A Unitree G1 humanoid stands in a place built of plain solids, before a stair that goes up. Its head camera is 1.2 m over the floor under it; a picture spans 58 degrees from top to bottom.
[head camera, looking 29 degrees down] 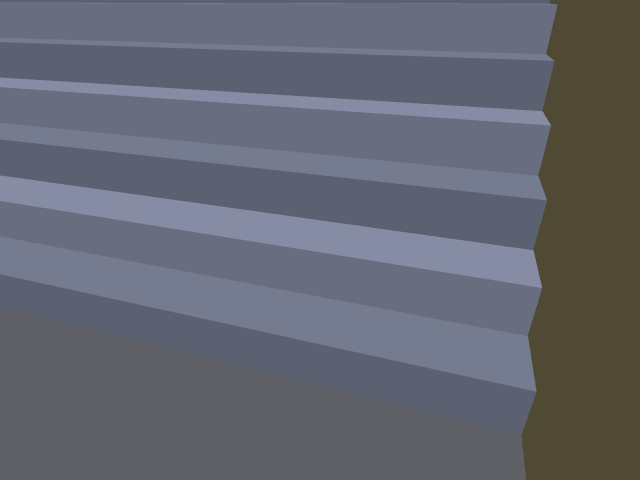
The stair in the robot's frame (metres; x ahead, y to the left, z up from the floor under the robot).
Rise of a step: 0.20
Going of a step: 0.26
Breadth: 3.66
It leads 17 degrees to the right of straight ahead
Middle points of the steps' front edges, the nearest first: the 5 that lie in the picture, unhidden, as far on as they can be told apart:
1.44 1.10 0.20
1.68 1.03 0.40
1.93 0.95 0.59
2.17 0.87 0.79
2.42 0.80 0.99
